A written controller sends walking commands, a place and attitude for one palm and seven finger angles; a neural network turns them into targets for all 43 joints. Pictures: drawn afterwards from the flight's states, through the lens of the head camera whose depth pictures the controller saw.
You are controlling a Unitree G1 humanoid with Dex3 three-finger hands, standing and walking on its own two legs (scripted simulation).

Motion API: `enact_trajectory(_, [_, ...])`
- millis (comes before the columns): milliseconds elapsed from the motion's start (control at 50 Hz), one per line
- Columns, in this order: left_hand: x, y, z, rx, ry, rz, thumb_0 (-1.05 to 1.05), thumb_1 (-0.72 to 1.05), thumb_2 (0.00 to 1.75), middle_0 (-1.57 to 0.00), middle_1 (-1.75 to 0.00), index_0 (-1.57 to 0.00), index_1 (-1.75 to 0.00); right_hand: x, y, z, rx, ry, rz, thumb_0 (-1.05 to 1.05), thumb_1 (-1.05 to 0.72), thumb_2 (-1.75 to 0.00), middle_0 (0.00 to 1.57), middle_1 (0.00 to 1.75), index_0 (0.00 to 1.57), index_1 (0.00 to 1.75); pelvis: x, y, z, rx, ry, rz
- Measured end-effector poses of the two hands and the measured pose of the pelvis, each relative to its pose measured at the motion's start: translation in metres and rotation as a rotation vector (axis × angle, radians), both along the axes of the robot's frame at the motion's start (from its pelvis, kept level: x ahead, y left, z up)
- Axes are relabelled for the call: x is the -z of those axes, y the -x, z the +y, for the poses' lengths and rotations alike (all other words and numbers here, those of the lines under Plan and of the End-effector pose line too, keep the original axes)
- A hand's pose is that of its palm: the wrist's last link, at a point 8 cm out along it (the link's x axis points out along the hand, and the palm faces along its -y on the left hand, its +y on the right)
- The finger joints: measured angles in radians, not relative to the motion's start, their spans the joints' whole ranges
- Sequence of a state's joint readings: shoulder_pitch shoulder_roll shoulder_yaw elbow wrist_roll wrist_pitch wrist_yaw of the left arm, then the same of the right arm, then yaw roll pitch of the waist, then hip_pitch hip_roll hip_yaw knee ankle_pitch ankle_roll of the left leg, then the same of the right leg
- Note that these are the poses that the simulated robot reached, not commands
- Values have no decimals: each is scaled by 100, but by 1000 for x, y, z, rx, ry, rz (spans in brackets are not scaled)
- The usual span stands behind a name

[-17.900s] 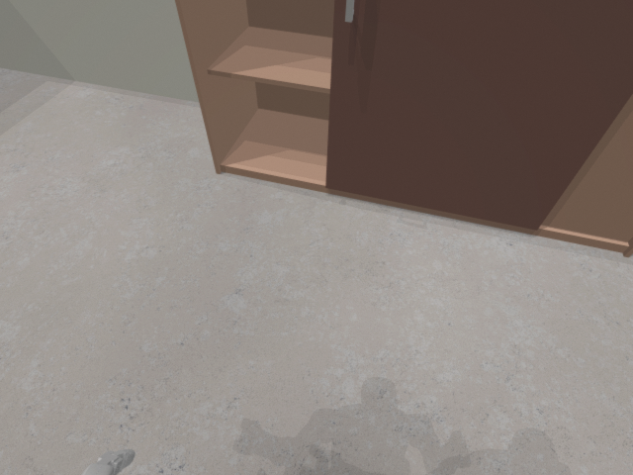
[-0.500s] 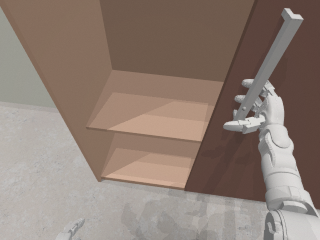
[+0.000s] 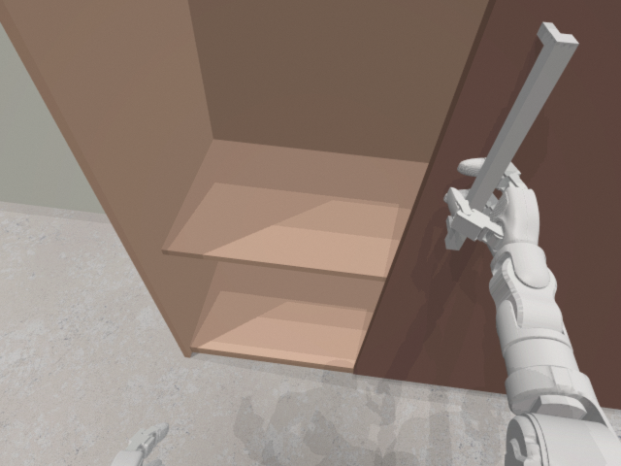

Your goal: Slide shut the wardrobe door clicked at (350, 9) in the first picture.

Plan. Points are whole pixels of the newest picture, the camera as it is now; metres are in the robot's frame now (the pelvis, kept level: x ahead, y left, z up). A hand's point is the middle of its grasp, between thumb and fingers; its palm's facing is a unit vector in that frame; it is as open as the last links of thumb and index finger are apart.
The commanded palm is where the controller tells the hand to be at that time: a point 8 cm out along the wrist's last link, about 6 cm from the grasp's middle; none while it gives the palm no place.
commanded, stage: grip the handle and tug to test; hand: right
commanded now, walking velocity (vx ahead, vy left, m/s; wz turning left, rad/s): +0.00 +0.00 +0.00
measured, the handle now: (490, 158) +0.47 -0.17 +0.18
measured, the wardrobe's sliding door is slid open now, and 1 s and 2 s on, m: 0.53 0.53 0.52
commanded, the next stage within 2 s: tug the door sideways, standing still in 0.78 s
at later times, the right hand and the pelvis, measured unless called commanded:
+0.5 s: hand (462, 212) +0.42 -0.14 +0.13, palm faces +0.05 +1.00 -0.02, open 5.5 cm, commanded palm +0.38 -0.19 +0.12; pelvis +0.01 +0.00 +0.00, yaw +0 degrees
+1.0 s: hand (463, 215) +0.41 -0.14 +0.13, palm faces +0.03 +1.00 -0.01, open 5.8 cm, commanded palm +0.39 -0.18 +0.12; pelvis +0.05 +0.00 +0.00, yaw +0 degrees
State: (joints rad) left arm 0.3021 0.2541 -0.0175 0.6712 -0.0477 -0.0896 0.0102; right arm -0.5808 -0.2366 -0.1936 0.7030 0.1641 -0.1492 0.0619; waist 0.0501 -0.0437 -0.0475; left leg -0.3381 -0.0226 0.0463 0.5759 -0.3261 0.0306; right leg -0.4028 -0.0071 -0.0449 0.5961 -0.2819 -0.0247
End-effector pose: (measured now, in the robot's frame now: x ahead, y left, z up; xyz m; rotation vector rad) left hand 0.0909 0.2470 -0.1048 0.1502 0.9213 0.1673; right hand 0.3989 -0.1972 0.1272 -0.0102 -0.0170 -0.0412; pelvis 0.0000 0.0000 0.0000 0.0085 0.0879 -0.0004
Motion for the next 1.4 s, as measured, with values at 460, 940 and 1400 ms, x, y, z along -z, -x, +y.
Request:
enact_trajectory(460, [-2,-13,8,4,2,-16,1,91,90,-20,-30,-20,-30,0,2,2,12,8,0,1,-77,-80,39,140,35,140,-1,-9,5,-1,4,1])
enact_trajectory(940, [-19,-77,0,11,10,-117,1,90,90,-20,-30,-20,-30,-2,8,1,-8,7,5,2,-78,-79,29,136,26,138,-6,-44,1,-20,5,11])
enact_trajectory(1400, [4,-57,-27,123,47,-21,1,91,90,-20,-30,-20,-30,-3,9,8,73,19,15,2,-79,-83,30,139,27,140,1,-18,-4,56,-2,7])
